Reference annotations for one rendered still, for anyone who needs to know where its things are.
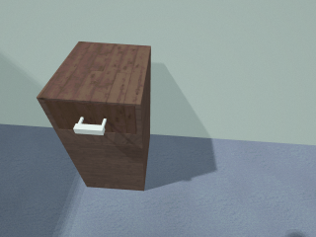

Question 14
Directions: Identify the cabinet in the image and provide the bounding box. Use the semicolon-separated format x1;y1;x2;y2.
37;41;151;191

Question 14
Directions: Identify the handle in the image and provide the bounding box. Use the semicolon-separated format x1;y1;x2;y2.
73;117;107;135

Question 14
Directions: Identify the drawer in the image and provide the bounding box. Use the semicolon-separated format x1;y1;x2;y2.
45;100;137;134

